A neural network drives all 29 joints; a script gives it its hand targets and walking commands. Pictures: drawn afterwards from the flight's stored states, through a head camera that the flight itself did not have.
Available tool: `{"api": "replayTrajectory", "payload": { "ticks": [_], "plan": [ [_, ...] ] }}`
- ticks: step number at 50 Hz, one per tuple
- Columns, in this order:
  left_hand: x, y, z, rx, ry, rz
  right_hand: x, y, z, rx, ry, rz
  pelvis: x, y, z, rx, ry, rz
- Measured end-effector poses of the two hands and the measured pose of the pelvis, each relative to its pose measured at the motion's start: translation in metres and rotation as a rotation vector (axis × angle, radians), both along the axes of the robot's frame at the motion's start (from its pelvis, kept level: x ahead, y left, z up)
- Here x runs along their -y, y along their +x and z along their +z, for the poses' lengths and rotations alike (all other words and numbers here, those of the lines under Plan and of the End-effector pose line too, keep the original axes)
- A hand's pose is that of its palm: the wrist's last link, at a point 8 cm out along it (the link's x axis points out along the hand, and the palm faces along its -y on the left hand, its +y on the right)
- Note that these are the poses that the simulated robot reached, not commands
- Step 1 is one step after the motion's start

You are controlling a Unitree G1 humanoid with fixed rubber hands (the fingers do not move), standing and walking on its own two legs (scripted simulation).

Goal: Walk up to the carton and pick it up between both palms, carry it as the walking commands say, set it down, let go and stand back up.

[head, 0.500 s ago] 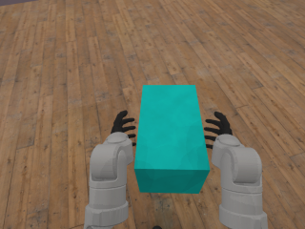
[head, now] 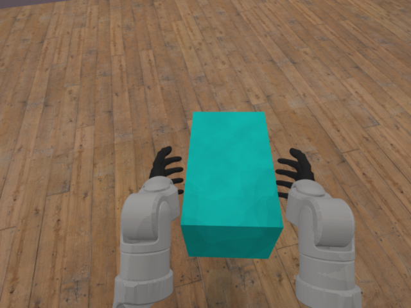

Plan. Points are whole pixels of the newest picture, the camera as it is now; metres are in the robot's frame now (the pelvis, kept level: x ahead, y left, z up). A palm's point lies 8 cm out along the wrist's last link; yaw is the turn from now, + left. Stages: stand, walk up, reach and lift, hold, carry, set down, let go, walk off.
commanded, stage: carry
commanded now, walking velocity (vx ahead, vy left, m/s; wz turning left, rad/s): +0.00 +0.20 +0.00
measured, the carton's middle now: (228, 180) +0.39 +0.00 +0.00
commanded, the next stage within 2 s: none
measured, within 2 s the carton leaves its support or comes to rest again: neither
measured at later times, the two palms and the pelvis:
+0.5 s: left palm (101, 191) +0.31 +0.23 +0.08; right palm (238, 191) +0.31 -0.01 +0.08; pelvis +0.00 +0.10 -0.01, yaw +1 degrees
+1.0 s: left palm (60, 199) +0.29 +0.29 +0.09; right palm (203, 208) +0.28 +0.05 +0.09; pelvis -0.03 +0.18 +0.00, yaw -2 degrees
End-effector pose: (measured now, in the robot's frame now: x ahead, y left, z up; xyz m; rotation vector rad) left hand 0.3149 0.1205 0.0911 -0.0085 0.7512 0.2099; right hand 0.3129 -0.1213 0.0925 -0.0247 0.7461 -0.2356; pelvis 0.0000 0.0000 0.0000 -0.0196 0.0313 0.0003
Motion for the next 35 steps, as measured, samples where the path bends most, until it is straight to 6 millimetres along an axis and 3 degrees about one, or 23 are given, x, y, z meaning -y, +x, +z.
{"api": "replayTrajectory", "payload": {
  "ticks": [8,12,18,23,26,35],
  "plan": [
    [0.001,-0.005,-0.002,0.000,0.034,-0.043,0.000,-0.014,-0.007,0.012,0.028,-0.045,-0.015,-0.008,-0.007,0.006,0.027,-0.039],
    [-0.009,-0.009,-0.003,-0.026,0.030,-0.048,-0.009,-0.017,-0.006,-0.011,0.029,-0.044,-0.024,-0.010,-0.003,0.010,0.032,-0.028],
    [-0.046,-0.008,0.005,-0.002,0.036,-0.011,-0.046,-0.008,-0.005,0.008,0.042,-0.011,-0.052,-0.008,-0.001,0.001,0.048,0.006],
    [-0.091,-0.004,-0.008,0.002,0.003,0.004,-0.091,-0.001,-0.011,0.007,0.009,0.005,-0.089,-0.002,-0.011,0.003,0.022,0.021],
    [-0.114,-0.007,-0.012,-0.024,-0.006,0.012,-0.114,-0.001,-0.008,-0.016,-0.006,0.022,-0.108,-0.002,-0.006,0.005,0.001,0.021],
    [-0.145,-0.008,0.000,0.003,-0.022,-0.019,-0.144,-0.010,0.003,0.006,-0.014,-0.012,-0.147,-0.009,0.002,0.001,-0.027,-0.018]
  ]
}}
